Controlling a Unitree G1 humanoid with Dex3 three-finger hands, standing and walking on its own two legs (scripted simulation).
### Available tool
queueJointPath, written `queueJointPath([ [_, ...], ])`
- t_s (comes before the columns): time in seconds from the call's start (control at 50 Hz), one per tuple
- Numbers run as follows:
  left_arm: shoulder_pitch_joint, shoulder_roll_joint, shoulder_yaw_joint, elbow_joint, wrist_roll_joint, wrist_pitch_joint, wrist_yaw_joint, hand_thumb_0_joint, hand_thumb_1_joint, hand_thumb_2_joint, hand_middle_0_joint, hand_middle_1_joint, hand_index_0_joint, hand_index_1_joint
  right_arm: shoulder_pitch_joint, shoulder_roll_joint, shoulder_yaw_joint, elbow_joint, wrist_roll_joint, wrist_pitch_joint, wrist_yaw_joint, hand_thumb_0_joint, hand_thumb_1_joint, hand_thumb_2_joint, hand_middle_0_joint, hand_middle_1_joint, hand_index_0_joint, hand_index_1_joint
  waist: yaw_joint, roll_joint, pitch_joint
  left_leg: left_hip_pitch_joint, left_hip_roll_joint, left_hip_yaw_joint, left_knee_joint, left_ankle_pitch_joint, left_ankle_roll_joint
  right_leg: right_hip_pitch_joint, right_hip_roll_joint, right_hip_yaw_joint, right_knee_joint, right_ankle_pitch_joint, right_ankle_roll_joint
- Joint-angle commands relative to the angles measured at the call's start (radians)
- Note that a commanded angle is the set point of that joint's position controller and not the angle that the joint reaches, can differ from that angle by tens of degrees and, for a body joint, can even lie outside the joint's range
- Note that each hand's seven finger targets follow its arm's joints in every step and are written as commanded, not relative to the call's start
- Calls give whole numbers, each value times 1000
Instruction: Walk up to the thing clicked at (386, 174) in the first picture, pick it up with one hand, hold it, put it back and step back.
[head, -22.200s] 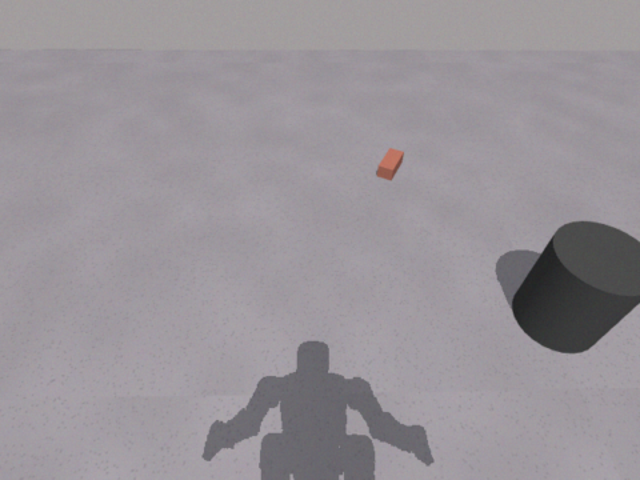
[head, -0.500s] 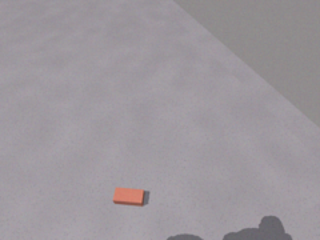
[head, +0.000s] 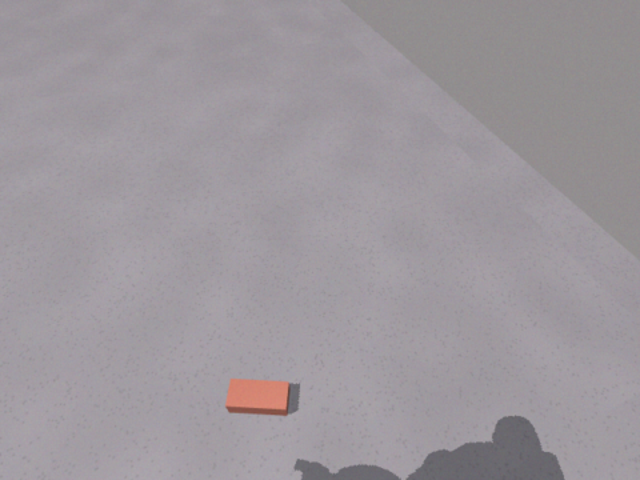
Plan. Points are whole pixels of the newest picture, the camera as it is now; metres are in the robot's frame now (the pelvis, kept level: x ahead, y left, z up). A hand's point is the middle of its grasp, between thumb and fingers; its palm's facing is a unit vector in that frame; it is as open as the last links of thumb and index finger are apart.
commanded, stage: walk up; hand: left
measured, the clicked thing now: (258, 397) +0.43 +0.19 -0.72
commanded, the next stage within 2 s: stand in 1.46 s
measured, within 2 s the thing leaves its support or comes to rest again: neither
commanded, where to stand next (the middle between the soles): +0.04 -0.04 m, yaw -1 degrees
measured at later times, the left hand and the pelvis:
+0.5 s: hand out of the picture +0.11 +0.21 -0.14, palm faces -0.06 -0.94 -0.33, open 7.4 cm; pelvis -0.01 -0.04 +0.00, yaw -1 degrees
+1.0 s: hand out of the picture +0.06 +0.22 -0.13, palm faces -0.01 -0.95 -0.32, open 7.4 cm; pelvis -0.02 -0.04 +0.02, yaw -1 degrees
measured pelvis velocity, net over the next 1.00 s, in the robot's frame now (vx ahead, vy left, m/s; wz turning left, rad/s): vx -0.02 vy -0.04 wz -0.02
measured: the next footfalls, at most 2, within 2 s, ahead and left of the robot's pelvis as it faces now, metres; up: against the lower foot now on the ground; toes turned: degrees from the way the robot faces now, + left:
none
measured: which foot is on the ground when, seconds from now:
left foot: down 0.00-1.00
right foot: down 0.00-1.00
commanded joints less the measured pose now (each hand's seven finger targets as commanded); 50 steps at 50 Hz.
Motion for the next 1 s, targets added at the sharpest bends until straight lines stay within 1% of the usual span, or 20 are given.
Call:
queueJointPath([
  [0.0,-55,221,71,-108,-4,5,22,0,900,900,-200,-300,-200,-300,100,-322,-82,-46,-12,-53,-29,0,-900,-900,200,300,200,300,-35,71,-152,153,369,-398,-208,540,243,-129,-5,50,173,10,-7],
  [0.02,-70,213,72,-123,0,11,25,0,900,900,-200,-300,-200,-300,121,-319,-83,-49,-20,-61,-29,0,-900,-900,200,300,200,300,-49,98,-150,195,410,-430,-198,706,283,-194,-2,112,272,-246,-10],
  [0.04,-62,203,74,-122,-6,15,23,0,900,900,-200,-300,-200,-300,113,-314,-80,-54,-19,-64,-35,0,-900,-900,200,300,200,300,-32,105,-132,162,399,-392,-204,704,287,-197,-10,144,340,-254,-14],
  [0.06,-50,204,76,-121,-9,14,21,0,900,900,-200,-300,-200,-300,86,-310,-77,-68,-23,-66,-39,0,-900,-900,200,300,200,300,-24,102,-128,178,361,-335,-184,704,259,-207,-13,159,320,-237,-22],
  [0.1,-53,199,77,-118,-19,5,14,0,900,900,-200,-300,-200,-300,64,-297,-71,-76,-28,-66,-38,0,-900,-900,200,300,200,300,-18,151,-124,158,297,-236,-171,675,196,-190,-22,129,234,-161,-17],
  [0.16,-16,176,72,-85,-17,-10,9,0,900,900,-200,-300,-200,-300,13,-283,-57,-98,-30,-49,-24,0,-900,-900,200,300,200,300,-1,209,-148,65,222,-129,-112,617,142,-3,0,5,2,-49,-9],
  [0.2,19,186,76,-44,-12,-25,18,0,900,900,-200,-300,-200,-300,-7,-256,-44,-105,-17,-28,-12,0,-900,-900,200,300,200,300,28,152,-148,-52,159,-66,-29,452,76,162,17,-8,-189,196,-23],
  [0.22,20,235,85,-44,-5,-36,23,0,900,900,-200,-300,-200,-300,2,-223,-31,-112,-6,-23,-8,0,-900,-900,200,300,200,300,26,63,-176,-127,118,-40,25,322,36,243,-50,95,-182,337,-50],
  [0.24,5,280,87,-57,-5,-49,28,0,900,900,-200,-300,-200,-300,11,-174,-16,-119,3,-21,-3,0,-900,-900,200,300,200,300,14,-55,-206,-177,54,-14,114,117,-14,228,-240,359,-250,322,-130],
  [0.26,-52,317,84,-64,-14,-50,27,0,900,900,-200,-300,-200,-300,1,-198,-27,-96,1,-8,-9,0,-900,-900,200,300,200,300,12,-111,-204,-69,26,-32,193,-205,-12,67,-354,445,-272,329,-241],
  [0.28,-80,292,74,-70,-9,-53,26,0,900,900,-200,-300,-200,-300,-1,-210,-33,-78,-4,-4,-7,0,-900,-900,200,300,200,300,2,-106,-152,-42,34,-60,241,-264,-10,-3,-342,436,-271,330,-247],
  [0.32,-134,272,62,-67,-7,-53,32,0,900,900,-200,-300,-200,-300,43,-205,-27,-48,5,-13,-4,0,-900,-900,200,300,200,300,-29,-145,-117,-76,47,-66,148,-210,1,25,-273,311,-229,410,-191],
  [0.36,-148,252,54,-55,-15,-45,32,0,900,900,-200,-300,-200,-300,95,-200,-25,-6,3,-26,-2,0,-900,-900,200,300,200,300,-53,-163,-140,33,40,-40,-109,-14,-1,16,-206,211,-157,463,-120],
  [0.38,-156,236,49,-57,-23,-42,30,0,900,900,-200,-300,-200,-300,109,-211,-30,10,-7,-32,-1,0,-900,-900,200,300,200,300,-53,-112,-176,91,62,-70,-179,180,3,20,-176,177,-111,462,-83],
  [0.4,-142,209,43,-58,-31,-39,29,0,900,900,-200,-300,-200,-300,69,-237,-34,2,-20,-35,-1,0,-900,-900,200,300,200,300,-28,-52,-187,111,121,-166,-225,283,37,-1,-129,145,-68,400,-46],
  [0.42,-116,191,39,-42,-34,-35,27,0,900,900,-200,-300,-200,-300,1,-262,-34,-14,-19,-41,2,0,-900,-900,200,300,200,300,5,-28,-189,72,184,-243,-240,262,76,20,-75,106,-95,257,-17],
  [0.44,-116,206,46,-10,-32,-33,27,0,900,900,-200,-300,-200,-300,-31,-276,-32,-5,-13,-40,8,0,-900,-900,200,300,200,300,19,-6,-158,-15,184,-226,-212,226,88,95,-69,92,-129,154,-16],
  [0.5,-161,216,43,16,-32,-47,25,0,900,900,-200,-300,-200,-300,-41,-219,-9,26,-10,-32,11,0,-900,-900,200,300,200,300,-7,7,-135,23,83,-95,-217,183,17,83,-131,158,-216,232,-43],
  [0.62,-179,199,35,77,-31,-49,24,0,900,900,-200,-300,-200,-300,-54,-205,0,77,-5,-31,15,0,-900,-900,200,300,200,300,-7,-22,-160,95,103,-95,-281,228,17,114,-123,129,-289,252,-25],
  [0.98,-161,185,31,171,-21,-50,21,0,900,900,-200,-300,-200,-300,-112,-192,1,146,-11,-26,21,0,-900,-900,200,300,200,300,-2,3,-140,104,115,-105,-388,133,6,126,-124,120,-390,183,2],
])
